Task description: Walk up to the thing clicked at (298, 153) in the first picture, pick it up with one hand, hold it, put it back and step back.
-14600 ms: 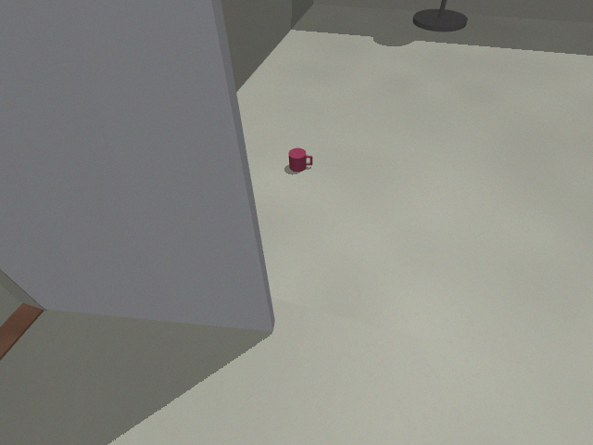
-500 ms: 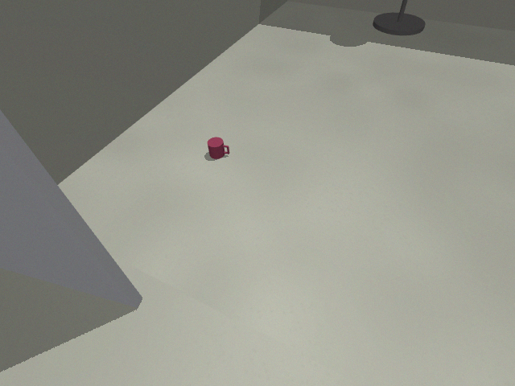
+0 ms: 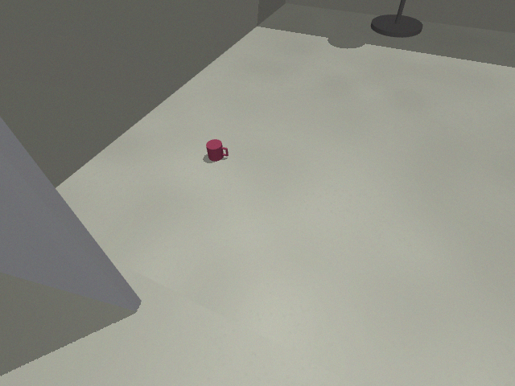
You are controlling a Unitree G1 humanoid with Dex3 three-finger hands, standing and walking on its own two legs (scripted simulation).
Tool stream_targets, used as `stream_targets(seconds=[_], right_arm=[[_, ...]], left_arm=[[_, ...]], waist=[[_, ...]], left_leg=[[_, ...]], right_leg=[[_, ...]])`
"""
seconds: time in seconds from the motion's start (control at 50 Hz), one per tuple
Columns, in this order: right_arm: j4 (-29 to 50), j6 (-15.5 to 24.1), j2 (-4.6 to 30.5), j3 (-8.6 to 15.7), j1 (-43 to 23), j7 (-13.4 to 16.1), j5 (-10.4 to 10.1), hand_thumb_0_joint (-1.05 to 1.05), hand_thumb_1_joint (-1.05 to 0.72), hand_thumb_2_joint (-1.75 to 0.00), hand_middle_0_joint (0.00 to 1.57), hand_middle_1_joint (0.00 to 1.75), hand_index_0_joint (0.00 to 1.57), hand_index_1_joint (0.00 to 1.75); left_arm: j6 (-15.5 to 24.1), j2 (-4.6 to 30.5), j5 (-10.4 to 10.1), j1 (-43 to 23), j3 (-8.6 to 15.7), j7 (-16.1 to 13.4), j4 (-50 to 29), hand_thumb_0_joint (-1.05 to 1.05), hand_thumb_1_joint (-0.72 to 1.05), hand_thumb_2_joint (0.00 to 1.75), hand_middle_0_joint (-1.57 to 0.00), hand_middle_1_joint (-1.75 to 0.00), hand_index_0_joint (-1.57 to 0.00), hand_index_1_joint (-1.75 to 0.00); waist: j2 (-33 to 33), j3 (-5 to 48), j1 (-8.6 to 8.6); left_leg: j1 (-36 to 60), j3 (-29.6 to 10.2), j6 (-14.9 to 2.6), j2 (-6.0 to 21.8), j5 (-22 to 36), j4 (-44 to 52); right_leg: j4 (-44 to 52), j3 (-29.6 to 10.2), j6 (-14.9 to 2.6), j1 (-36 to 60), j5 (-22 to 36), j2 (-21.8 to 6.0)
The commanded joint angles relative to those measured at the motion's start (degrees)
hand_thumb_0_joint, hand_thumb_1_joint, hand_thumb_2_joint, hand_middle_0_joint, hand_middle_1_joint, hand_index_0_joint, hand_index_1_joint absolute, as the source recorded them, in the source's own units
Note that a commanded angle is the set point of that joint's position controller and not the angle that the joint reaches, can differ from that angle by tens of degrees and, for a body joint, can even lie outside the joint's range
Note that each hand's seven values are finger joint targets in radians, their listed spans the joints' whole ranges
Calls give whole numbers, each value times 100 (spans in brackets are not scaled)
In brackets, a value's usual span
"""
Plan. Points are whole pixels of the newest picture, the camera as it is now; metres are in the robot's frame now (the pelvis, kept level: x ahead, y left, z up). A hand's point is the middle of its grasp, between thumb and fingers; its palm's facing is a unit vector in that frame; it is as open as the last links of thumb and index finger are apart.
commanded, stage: stand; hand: left
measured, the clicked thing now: (217, 150) +1.48 +0.29 -0.74
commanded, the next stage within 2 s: walk up in 0.38 s
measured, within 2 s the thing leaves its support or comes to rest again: neither
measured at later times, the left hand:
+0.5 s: hand out of the picture +0.07 +0.27 -0.15, palm faces +0.02 -0.94 -0.34, open 7.3 cm
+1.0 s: hand (98, 337) +0.25 +0.35 -0.16, palm faces -0.08 -0.94 -0.32, open 7.3 cm
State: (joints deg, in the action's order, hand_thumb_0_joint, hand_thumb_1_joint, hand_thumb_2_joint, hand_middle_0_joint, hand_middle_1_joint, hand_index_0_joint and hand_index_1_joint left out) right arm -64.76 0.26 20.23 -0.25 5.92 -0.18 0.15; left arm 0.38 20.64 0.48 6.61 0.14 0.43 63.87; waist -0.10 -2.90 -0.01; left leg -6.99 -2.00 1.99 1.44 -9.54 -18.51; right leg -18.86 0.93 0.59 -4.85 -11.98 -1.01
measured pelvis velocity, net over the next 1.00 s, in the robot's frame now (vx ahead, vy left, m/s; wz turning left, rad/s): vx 0.18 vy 0.07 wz -0.04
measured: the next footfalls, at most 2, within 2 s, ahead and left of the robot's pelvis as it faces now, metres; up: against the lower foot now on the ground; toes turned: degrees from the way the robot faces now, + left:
left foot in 0.66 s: +0.17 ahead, +0.17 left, +0.00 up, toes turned +5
right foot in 1.18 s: +0.45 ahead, -0.10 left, +0.00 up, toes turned -6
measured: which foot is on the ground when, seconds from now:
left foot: down 0.00-0.46, up 0.48-0.64, down 0.66-1.00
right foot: down 0.00-0.68, up 0.70-1.00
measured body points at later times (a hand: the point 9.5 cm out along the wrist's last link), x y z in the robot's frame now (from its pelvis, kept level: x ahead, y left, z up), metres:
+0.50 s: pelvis +0.01 +0.01 +0.00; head +0.01 +0.00 +0.45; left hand +0.07 +0.32 -0.13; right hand +0.08 -0.31 -0.13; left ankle +0.00 +0.14 -0.73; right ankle -0.02 -0.12 -0.75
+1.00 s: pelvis +0.18 +0.07 -0.01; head +0.18 +0.09 +0.44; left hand +0.26 +0.39 -0.13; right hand +0.20 -0.25 -0.11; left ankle +0.13 +0.17 -0.75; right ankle +0.31 -0.10 -0.70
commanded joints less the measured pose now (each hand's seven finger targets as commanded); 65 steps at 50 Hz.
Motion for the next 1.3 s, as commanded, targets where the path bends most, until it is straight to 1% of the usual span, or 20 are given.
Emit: stream_targets(seconds=[0.0, 0.34, 0.36, 0.38, 0.46, 0.5, 0.58, 0.64, 0.66, 0.68, 0.7, 0.76, 0.82, 0.9, 1.06, 1.14, 1.16, 1.2, 1.24, 1.28], right_arm=[[302, 123, 1202, 227, -192, 63, 29, 0, -90, -90, 20, 30, 20, 30], [338, 117, 1194, 240, -134, 70, 24, 0, -90, -90, 20, 30, 20, 30], [632, 241, 1711, 616, 178, -76, 134, 0, -90, -90, 20, 30, 20, 30], [630, 257, 1773, 679, 114, -141, 200, 0, -90, -90, 20, 30, 20, 30], [1134, 261, 1328, 647, -799, -230, 246, 0, -90, -90, 20, 30, 20, 30], [1156, 345, 1382, 678, -689, -277, 214, 0, -90, -90, 20, 30, 20, 30], [1111, 388, 1340, 776, 172, -405, 172, 0, -90, -90, 20, 30, 20, 30], [693, 396, 1562, 1015, 1564, -303, 189, 0, -90, -90, 20, 30, 20, 30], [541, 412, 2018, 1184, 2307, -216, 231, 0, -90, -90, 20, 30, 20, 30], [699, 473, 2491, 1219, 2426, -151, 319, 0, -90, -90, 20, 30, 20, 30], [1084, 496, 2521, 1200, 1409, -166, 192, 0, -90, -90, 20, 30, 20, 30], [1430, 546, 1935, 932, 513, -174, 96, 0, -90, -90, 20, 30, 20, 30], [1438, 632, 1696, 856, 755, -175, 44, 0, -90, -90, 20, 30, 20, 30], [1499, 663, 1736, 856, 945, -187, 43, 0, -90, -90, 20, 30, 20, 30], [1625, 601, 1780, 852, 1402, -148, 54, 0, -90, -90, 20, 30, 20, 30], [1761, 514, 1747, 833, 1515, -61, 82, 0, -90, -90, 20, 30, 20, 30], [1784, 511, 1522, 732, 1680, -72, 70, 0, -90, -90, 20, 30, 20, 30], [1925, 512, 1305, 608, 2007, -52, -61, 0, -90, -90, 20, 30, 20, 30], [1749, 523, 1742, 692, 1457, 6, -16, 0, -90, -90, 20, 30, 20, 30], [1653, 473, 1419, 644, 1578, -53, -107, 0, -90, -90, 20, 30, 20, 30]], left_arm=[[120, 1218, 2, -165, 216, -88, -354, 0, 90, 90, -20, -30, -20, -30], [119, 1235, 5, -130, 226, -93, -366, 0, 90, 90, -20, -30, -20, -30], [207, 1792, 101, 233, 649, 88, -626, 0, 90, 90, -20, -30, -20, -30], [212, 1807, 169, 328, 685, 152, -581, 0, 90, 90, -20, -30, -20, -30], [329, 2082, 210, 659, 865, 178, -720, 0, 90, 90, -20, -30, -20, -30], [358, 2003, 195, 824, 862, 191, -797, 0, 90, 90, -20, -30, -20, -30], [315, 1931, 207, -28, 803, 274, -1223, 0, 90, 90, -20, -30, -20, -30], [240, 1558, 142, -275, 670, 325, -1425, 0, 90, 90, -20, -30, -20, -30], [234, 1128, 157, 70, 538, 330, -1461, 0, 90, 90, -20, -30, -20, -30], [211, 898, 103, 348, 473, 289, -1455, 0, 90, 90, -20, -30, -20, -30], [171, 1532, 58, 504, 601, 224, -1351, 0, 90, 90, -20, -30, -20, -30], [242, 1746, -16, 885, 612, 256, -1045, 0, 90, 90, -20, -30, -20, -30], [213, 1665, 6, 1060, 632, 364, -944, 0, 90, 90, -20, -30, -20, -30], [225, 1515, 41, 566, 597, 459, -1264, 0, 90, 90, -20, -30, -20, -30], [261, 1229, 50, -503, 550, 538, -1707, 0, 90, 90, -20, -30, -20, -30], [300, 1400, 44, 490, 706, 418, -1498, 0, 90, 90, -20, -30, -20, -30], [338, 1623, 68, 1297, 829, 338, -1309, 0, 90, 90, -20, -30, -20, -30], [386, 2375, 22, 1977, 1023, 228, -1319, 0, 90, 90, -20, -30, -20, -30], [362, 2086, -156, 1389, 955, 145, -1524, 0, 90, 90, -20, -30, -20, -30], [415, 1736, -162, 894, 799, 92, -1657, 0, 90, 90, -20, -30, -20, -30]], waist=[[45, 351, 8], [26, 460, -11], [120, 1082, 45], [37, 714, 128], [883, -779, 663], [605, -687, 636], [1306, -254, 59], [209, 206, -688], [-1428, 653, -1028], [-2002, 592, -967], [-1059, 301, -548], [-572, -289, 15], [-565, -432, -2], [-608, -691, -97], [-510, -541, -314], [17, 460, 227], [501, 1018, 590], [1904, 1447, 730], [910, 812, 639], [639, 279, 244]], left_leg=[[129, -381, -232, 572, 950, 189], [190, -355, -256, 578, 1022, 162], [94, -327, -692, 332, -2128, -328], [-587, -437, -758, 371, -3035, -471], [-3479, 164, -311, 258, -1596, -2554], [-3375, 21, -319, 360, -1647, -2454], [-1374, 202, -292, 343, -1262, -1555], [1440, 577, -199, -14, -131, -918], [2399, -300, -368, 506, -1395, -316], [1862, -3332, -646, 1909, -3885, 972], [896, -3697, -1079, 2282, -4366, 1267], [121, -1993, -1166, 1733, -2992, 980], [-128, -925, -929, 1363, -1829, 1130], [85, -394, -1263, 1394, -1180, 1241], [406, 204, -1060, 1227, 934, 635], [424, 506, -930, 1042, 2613, -1545], [-235, 676, -755, 701, 2025, -2795], [-2796, 543, -415, -482, -1931, -5087], [-2756, -142, -442, 113, -1807, -5680], [-2217, -284, -499, 246, -1238, -5314]], right_leg=[[372, -476, -163, -104, 755, -626], [320, -488, -182, -5, 895, -654], [-96, -478, -435, 231, -1988, -411], [-164, -849, -606, -47, -2981, -640], [1330, -2671, -1505, 657, -3053, -2187], [1204, -2344, -1538, 977, -2069, -1930], [843, -1121, -1090, -346, -1959, -1279], [-991, -56, -720, -2373, -1948, -567], [-2940, 377, -582, -3156, -2179, 45], [-4529, -520, -374, -3922, -2381, 748], [-4730, -1095, -442, -3491, -1863, 273], [-4422, -1071, -343, -3119, -886, -295], [-3870, -815, -109, -2809, -200, -335], [-2804, -517, 63, -3009, 134, -496], [-1524, 177, -241, -2365, 727, -419], [-1062, 478, -505, -442, 285, 24], [-1092, 291, -604, 785, 115, -38], [-24, -3721, -1604, 2586, -295, -2279], [31, -3115, -1830, 1348, 880, -2233], [-61, -1524, -1372, 125, 1737, -1625]])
